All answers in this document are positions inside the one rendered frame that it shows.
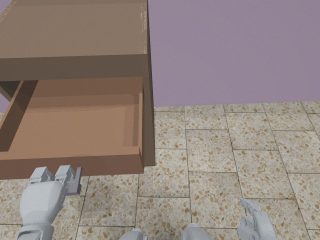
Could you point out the left robot hand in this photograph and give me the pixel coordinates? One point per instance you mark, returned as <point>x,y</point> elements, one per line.
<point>45,194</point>

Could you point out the handle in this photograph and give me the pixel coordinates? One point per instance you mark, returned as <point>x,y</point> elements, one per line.
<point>74,188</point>

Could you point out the robot shin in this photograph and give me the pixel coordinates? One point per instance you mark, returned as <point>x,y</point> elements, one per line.
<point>137,229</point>
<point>192,225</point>

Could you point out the cabinet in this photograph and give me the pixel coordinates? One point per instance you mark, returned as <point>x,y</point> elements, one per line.
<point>78,39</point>

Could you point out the robot left forearm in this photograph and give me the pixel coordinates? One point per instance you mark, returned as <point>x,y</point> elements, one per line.
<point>36,231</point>

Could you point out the robot left shin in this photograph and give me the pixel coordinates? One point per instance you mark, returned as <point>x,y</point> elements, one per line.
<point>137,229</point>

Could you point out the drawer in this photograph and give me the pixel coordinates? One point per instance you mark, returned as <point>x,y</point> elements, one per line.
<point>94,123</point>

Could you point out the right robot hand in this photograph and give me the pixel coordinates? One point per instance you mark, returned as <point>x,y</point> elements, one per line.
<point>259,226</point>

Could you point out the robot right shin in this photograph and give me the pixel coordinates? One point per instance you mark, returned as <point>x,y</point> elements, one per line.
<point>192,225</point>

